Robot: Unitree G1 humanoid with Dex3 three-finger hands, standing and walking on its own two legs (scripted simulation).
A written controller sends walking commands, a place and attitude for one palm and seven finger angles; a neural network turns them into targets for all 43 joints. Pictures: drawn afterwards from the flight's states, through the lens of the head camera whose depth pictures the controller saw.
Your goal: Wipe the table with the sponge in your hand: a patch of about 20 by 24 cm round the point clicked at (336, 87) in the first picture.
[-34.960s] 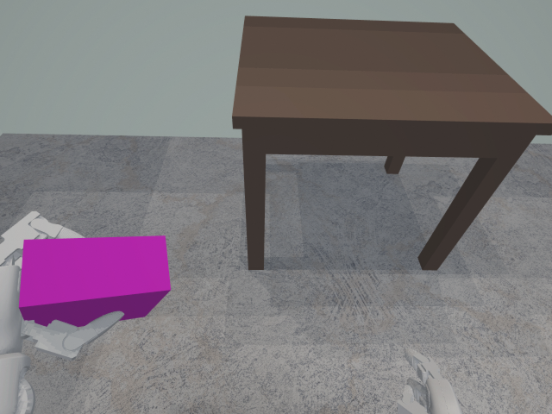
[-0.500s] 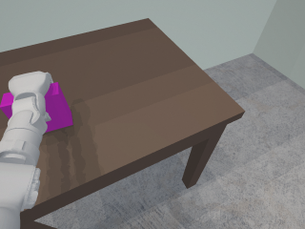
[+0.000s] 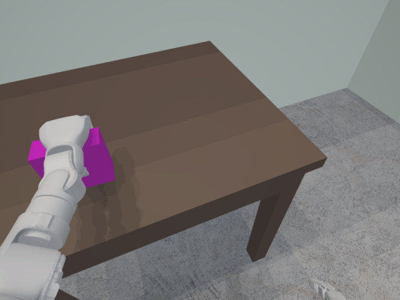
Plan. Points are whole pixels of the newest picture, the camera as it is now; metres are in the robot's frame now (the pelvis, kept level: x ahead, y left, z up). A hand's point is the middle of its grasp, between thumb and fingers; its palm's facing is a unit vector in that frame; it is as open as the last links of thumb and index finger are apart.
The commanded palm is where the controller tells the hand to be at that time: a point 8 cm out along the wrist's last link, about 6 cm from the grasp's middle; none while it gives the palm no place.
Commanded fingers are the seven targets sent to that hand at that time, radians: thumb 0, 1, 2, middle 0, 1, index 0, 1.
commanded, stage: wipe back along the middle lane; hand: left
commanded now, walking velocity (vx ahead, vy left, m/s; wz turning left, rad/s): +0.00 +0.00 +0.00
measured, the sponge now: (79, 168) +0.39 +0.31 +0.04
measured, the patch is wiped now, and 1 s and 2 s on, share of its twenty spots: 0.65 0.80 0.85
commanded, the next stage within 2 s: slide across to the third lane in 0.88 s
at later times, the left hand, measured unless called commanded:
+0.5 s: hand (77, 165) +0.35 +0.28 +0.10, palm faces +0.03 -0.01 -1.00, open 10.3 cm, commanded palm +0.31 +0.26 +0.12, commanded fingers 0.00 0.10 1.30 -1.20 -1.60 -1.20 -1.60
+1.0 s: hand (78, 185) +0.30 +0.25 +0.10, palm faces +0.07 -0.04 -1.00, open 10.3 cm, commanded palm +0.27 +0.24 +0.13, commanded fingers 0.00 0.10 1.30 -1.20 -1.60 -1.20 -1.60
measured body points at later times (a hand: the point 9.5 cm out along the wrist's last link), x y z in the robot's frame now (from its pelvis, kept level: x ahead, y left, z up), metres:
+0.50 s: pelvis +0.01 +0.01 +0.00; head +0.00 -0.03 +0.45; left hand +0.35 +0.27 +0.15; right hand +0.18 -0.24 -0.11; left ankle +0.01 +0.09 -0.73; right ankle -0.07 -0.09 -0.73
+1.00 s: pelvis -0.01 +0.00 +0.00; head -0.03 -0.04 +0.45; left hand +0.30 +0.25 +0.15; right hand +0.21 -0.22 -0.09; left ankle +0.01 +0.09 -0.73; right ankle -0.07 -0.09 -0.73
